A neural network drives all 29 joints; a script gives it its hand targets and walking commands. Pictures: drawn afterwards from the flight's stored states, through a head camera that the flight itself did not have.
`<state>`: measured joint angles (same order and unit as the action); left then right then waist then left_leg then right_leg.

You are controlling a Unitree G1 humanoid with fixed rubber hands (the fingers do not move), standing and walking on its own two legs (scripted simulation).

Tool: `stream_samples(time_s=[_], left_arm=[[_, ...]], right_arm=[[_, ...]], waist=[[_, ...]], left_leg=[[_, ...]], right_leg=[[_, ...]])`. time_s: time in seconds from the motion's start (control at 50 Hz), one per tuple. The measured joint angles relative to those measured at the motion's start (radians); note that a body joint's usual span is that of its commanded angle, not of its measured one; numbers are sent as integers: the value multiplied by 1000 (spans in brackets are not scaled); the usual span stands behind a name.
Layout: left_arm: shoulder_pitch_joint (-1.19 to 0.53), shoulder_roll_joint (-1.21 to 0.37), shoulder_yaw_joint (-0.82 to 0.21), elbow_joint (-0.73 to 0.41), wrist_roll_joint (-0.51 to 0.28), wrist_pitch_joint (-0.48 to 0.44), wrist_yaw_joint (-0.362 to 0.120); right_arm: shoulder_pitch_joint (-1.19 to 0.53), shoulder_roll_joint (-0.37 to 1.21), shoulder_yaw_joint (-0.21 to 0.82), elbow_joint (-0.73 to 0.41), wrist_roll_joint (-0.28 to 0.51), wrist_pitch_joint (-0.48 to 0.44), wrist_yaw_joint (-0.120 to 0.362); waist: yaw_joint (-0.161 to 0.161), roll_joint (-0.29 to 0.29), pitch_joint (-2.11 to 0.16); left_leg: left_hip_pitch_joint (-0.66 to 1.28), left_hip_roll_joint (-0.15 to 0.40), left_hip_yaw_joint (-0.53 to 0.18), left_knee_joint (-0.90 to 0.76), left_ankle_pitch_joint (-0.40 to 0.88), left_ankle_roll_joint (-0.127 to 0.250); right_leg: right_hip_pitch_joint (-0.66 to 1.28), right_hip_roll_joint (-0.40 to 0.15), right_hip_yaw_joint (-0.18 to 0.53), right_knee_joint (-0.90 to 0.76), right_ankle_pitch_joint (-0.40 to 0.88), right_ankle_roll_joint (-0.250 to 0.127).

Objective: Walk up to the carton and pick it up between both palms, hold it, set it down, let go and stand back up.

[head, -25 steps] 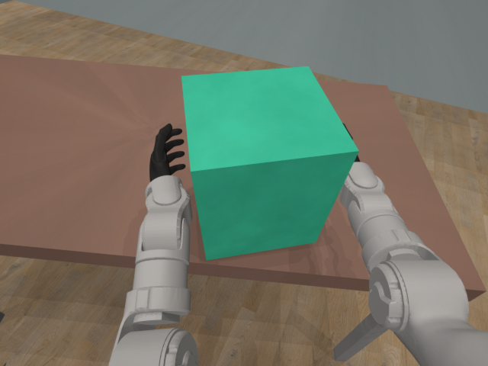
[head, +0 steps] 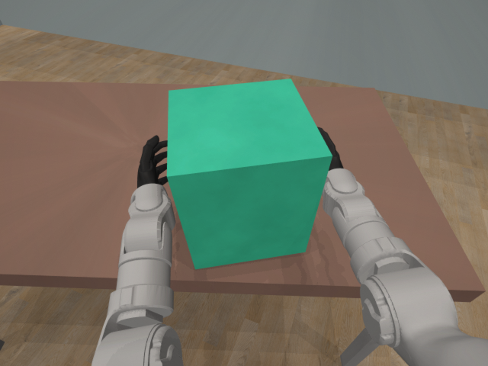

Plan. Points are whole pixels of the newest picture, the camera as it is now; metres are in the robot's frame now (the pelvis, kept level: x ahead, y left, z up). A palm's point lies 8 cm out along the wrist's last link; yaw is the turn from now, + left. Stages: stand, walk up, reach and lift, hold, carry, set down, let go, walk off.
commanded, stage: reach and lift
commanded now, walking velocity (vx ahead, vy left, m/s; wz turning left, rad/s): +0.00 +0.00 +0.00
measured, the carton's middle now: (241, 176) +0.42 +0.02 +0.10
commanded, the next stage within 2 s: hold in 1.94 s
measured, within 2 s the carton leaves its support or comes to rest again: neither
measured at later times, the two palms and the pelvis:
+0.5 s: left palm (118, 151) +0.36 +0.19 +0.21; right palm (327, 161) +0.37 -0.11 +0.18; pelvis -0.03 +0.04 +0.00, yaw -1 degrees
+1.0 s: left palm (111, 147) +0.36 +0.19 +0.22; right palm (333, 157) +0.34 -0.11 +0.21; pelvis +0.00 +0.05 +0.00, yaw +0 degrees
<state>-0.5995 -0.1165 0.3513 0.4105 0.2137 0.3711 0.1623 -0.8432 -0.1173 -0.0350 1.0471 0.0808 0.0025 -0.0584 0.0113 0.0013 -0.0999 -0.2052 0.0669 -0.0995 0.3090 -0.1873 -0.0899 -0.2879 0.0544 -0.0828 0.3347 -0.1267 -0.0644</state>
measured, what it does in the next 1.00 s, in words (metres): stands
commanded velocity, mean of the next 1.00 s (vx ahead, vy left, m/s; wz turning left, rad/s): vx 0.00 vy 0.00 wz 0.00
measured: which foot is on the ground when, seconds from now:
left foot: down 0.00-1.00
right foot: down 0.00-1.00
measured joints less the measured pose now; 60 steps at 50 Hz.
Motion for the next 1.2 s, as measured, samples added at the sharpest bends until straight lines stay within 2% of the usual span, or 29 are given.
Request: stream_samples(time_s=[0.12,0.18,0.22,0.3,0.36,0.4,0.46,0.56,0.66,0.72,0.78,0.88,0.94,1.0,1.08,1.2], left_arm=[[125,38,-136,-218,-34,114,47],[137,45,-162,-301,-16,184,55],[120,50,-160,-324,7,231,41],[36,54,-122,-270,68,307,-15],[-76,64,-73,-155,105,347,-61],[-143,76,-52,-98,113,366,-76],[-213,99,-47,-49,96,370,-75],[-261,131,-75,13,33,330,-44],[-208,126,-98,-32,-16,312,-6],[-141,116,-115,-108,-20,324,7],[-80,108,-117,-171,-5,365,-3],[-25,118,-96,-203,29,445,-67],[-40,140,-88,-184,42,471,-113],[-97,154,-76,-142,57,475,-141],[-202,159,-58,-86,72,467,-149],[-285,179,-71,-74,19,443,-110]], right_arm=[[90,-21,120,-164,135,52,-19],[101,-31,134,-229,164,94,-21],[94,-25,121,-247,163,127,-21],[57,11,37,-206,118,189,-17],[3,35,-55,-133,65,231,-15],[-25,42,-95,-114,41,255,-18],[-56,40,-117,-122,26,274,-26],[-112,15,-133,-119,29,289,-32],[-132,-15,-88,-137,72,315,-29],[-114,-25,-45,-164,120,325,-30],[-79,-16,-8,-188,159,348,-42],[5,39,0,-229,179,405,-88],[43,68,-15,-281,172,445,-123],[44,79,-37,-323,157,473,-144],[-4,54,-49,-346,144,495,-148],[-91,-9,-19,-368,166,505,-149]], waist=[[-44,-30,-24],[-68,-44,4],[-83,-57,29],[-100,-80,58],[-90,-87,81],[-79,-85,101],[-59,-72,117],[-32,-39,58],[-26,-10,-20],[-44,-4,-22],[-78,-16,-8],[-138,-55,-3],[-156,-69,15],[-149,-71,53],[-122,-55,99],[-77,-1,77]], left_leg=[[0,-1,-9,53,-33,4],[43,-2,-15,74,-47,8],[84,-7,-17,77,-51,13],[153,-21,-13,74,-49,24],[179,-33,2,71,-43,35],[183,-42,15,66,-35,42],[158,-53,32,61,-20,52],[53,-67,41,68,-6,65],[3,-62,25,81,-18,67],[44,-53,7,96,-42,64],[117,-44,-10,106,-70,60],[216,-36,-21,115,-102,56],[248,-35,-11,119,-109,57],[256,-39,12,119,-104,62],[223,-50,41,110,-79,70],[121,-61,63,96,-42,79]], right_leg=[[27,1,-7,2,-8,1],[84,1,-12,-3,-11,4],[127,-4,-14,-2,-15,8],[188,-18,-10,11,-24,17],[201,-31,5,29,-25,25],[196,-39,18,35,-20,31],[164,-49,36,36,-3,40],[67,-61,45,21,24,52],[48,-56,30,-19,34,56],[112,-46,12,-44,26,56],[200,-37,-6,-54,5,54],[297,-30,-17,-36,-35,52],[317,-30,-8,-14,-48,53],[307,-34,14,7,-47,55],[256,-44,44,17,-23,61],[152,-54,67,-6,24,69]])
